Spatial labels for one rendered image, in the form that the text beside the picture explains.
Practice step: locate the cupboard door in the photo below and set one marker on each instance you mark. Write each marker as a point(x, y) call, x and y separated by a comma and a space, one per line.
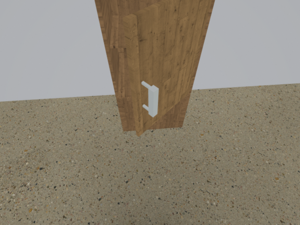
point(163, 41)

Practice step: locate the handle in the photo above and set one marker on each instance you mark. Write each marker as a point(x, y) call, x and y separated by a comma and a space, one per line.
point(152, 99)

